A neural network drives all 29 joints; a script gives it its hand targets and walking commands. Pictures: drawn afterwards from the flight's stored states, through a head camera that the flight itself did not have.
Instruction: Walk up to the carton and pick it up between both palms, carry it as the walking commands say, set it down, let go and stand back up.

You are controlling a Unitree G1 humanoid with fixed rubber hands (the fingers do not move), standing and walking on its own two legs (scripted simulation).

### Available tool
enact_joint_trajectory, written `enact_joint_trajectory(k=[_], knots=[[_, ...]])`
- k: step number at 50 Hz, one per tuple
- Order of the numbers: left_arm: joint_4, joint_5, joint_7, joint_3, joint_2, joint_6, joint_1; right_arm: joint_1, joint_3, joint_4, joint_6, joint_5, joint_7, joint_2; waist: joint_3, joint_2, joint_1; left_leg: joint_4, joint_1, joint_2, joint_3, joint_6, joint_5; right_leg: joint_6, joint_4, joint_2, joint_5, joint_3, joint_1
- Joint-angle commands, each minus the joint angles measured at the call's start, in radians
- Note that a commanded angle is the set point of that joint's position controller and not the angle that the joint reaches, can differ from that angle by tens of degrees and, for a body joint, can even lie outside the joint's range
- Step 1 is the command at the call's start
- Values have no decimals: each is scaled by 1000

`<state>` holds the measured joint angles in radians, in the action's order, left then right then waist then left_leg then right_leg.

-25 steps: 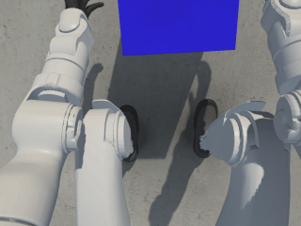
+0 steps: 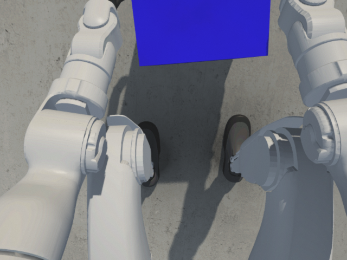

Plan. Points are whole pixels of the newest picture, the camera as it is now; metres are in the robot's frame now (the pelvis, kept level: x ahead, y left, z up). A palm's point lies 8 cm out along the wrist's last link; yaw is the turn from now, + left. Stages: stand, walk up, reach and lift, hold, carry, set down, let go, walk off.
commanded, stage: reach and lift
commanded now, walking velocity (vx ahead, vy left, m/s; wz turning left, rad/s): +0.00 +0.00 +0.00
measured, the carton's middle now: (195, 6) +0.53 +0.00 -0.27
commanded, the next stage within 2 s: none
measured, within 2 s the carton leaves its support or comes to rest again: leaves its support in 0.84 s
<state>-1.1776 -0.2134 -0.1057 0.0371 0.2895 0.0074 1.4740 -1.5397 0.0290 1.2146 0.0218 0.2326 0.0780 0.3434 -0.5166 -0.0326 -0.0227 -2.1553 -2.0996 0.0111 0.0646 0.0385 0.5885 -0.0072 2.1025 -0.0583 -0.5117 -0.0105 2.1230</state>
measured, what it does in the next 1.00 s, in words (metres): stands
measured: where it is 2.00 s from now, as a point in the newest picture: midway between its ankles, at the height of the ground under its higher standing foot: (190, 161)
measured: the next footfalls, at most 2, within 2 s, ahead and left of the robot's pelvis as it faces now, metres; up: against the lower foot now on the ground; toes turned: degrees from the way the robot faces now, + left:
none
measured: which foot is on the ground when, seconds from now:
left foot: down 0.00-1.00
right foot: down 0.00-1.00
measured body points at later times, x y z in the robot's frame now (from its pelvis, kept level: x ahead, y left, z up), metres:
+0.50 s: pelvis +0.00 +0.00 -0.01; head +0.37 +0.00 +0.23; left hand +0.54 +0.16 -0.20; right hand +0.56 -0.14 -0.19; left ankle +0.12 +0.13 -0.36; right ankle +0.14 -0.13 -0.36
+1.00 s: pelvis -0.01 +0.00 -0.01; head +0.35 +0.00 +0.24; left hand +0.54 +0.16 -0.17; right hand +0.57 -0.14 -0.16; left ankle +0.12 +0.14 -0.36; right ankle +0.14 -0.13 -0.36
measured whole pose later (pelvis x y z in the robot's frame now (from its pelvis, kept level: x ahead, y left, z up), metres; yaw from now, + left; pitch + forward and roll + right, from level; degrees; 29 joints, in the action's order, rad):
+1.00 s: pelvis -0.01 +0.00 -0.01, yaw +1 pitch +28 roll -1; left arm -1.02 -0.19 -0.16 0.10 0.28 0.20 1.47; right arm -1.56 0.09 1.09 0.16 0.16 0.13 0.32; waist -0.52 -0.03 -0.02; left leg -2.16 -2.10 -0.01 0.06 0.05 0.55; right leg -0.01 2.12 -0.05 -0.48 0.00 2.12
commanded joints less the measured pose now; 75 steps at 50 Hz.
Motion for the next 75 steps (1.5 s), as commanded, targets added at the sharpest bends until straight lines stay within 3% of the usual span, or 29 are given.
enact_joint_trajectory(k=[1,4,6,11,17,27,40,44,50,58,66,69,75], knots=[[93,61,80,1,-391,-16,321,-229,22,-28,-11,-124,-86,-372,1155,11,51,185,328,-111,-100,7,-241,13,-109,126,230,3,-471],[119,75,166,-48,-688,7,429,-320,-24,-53,17,-154,-161,-684,1120,21,59,166,281,-126,-111,4,-217,5,-97,145,226,-2,-453],[129,85,206,-50,-772,25,444,-328,-24,-63,40,-161,-199,-777,1080,19,58,158,248,-133,-118,0,-194,0,-94,152,205,-5,-424],[156,99,258,-39,-862,60,436,-321,-8,-94,77,-162,-256,-876,1043,21,48,151,203,-137,-129,-14,-169,-9,-94,159,176,-9,-381],[185,92,277,-40,-910,83,427,-331,-24,-128,98,-146,-283,-915,1053,33,43,140,186,-135,-132,-24,-169,-11,-90,156,176,-5,-380],[251,52,275,-80,-964,85,467,-377,-72,-183,97,-104,-280,-954,1174,37,42,129,234,-136,-143,-28,-232,-16,-79,164,236,-9,-452],[550,-76,214,-225,-1014,88,667,-524,-227,-448,95,14,-212,-1033,1880,28,39,128,577,-150,-181,0,-476,6,-74,180,483,-40,-825],[576,-77,206,-235,-1051,109,683,-544,-230,-494,111,22,-206,-1068,2000,28,45,141,622,-155,-190,1,-464,8,-89,187,473,-48,-871],[624,-68,222,-229,-1084,148,775,-562,-193,-487,159,-10,-219,-1104,2023,27,67,179,609,-155,-194,-5,-342,0,-128,186,362,-53,-872],[786,-86,223,-236,-1118,193,916,-684,-200,-658,208,13,-217,-1158,2342,43,66,195,733,-163,-206,-11,-355,5,-156,195,368,-60,-1009],[722,-32,254,-172,-1142,207,875,-550,-108,-511,246,-63,-248,-1263,2186,34,54,231,618,-156,-212,-13,-265,5,-183,197,293,-53,-909],[778,-37,257,-182,-1152,208,893,-558,-121,-550,254,-57,-256,-1281,2283,29,39,232,664,-158,-214,-9,-309,8,-180,202,332,-51,-951],[948,-87,236,-265,-1168,244,901,-588,-226,-740,283,10,-232,-1304,2659,44,27,219,849,-171,-220,-4,-471,24,-165,213,493,-48,-1166]])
